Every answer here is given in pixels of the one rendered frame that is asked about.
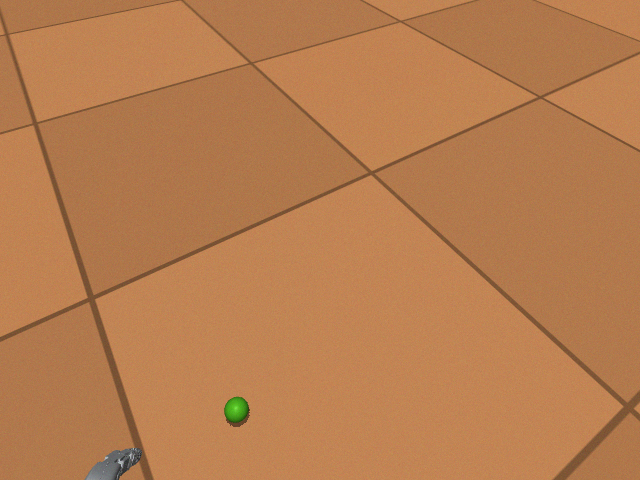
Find ball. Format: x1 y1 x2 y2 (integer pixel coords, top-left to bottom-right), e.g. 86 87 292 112
224 397 249 423

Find left robot hand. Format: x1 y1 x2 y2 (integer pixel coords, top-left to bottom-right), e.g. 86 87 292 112
85 448 142 480

